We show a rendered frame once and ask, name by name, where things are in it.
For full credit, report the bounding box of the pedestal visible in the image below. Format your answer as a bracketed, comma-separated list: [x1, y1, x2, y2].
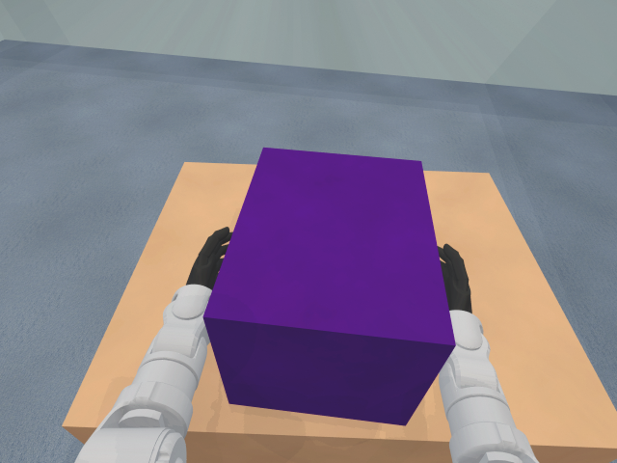
[62, 162, 617, 463]

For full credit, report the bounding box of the left robot hand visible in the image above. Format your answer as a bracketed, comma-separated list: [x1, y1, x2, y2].
[186, 227, 232, 290]

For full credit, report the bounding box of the left robot upper arm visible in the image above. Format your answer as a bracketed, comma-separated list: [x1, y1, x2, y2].
[77, 427, 187, 463]

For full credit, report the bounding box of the robot left forearm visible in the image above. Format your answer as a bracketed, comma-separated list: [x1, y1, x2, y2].
[74, 285, 212, 463]

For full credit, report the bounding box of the right robot hand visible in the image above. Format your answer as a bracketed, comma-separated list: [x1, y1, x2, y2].
[438, 244, 472, 313]

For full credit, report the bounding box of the carton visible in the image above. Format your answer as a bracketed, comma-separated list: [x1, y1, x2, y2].
[203, 148, 456, 426]

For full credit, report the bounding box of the robot right forearm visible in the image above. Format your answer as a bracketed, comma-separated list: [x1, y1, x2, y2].
[439, 310, 539, 463]

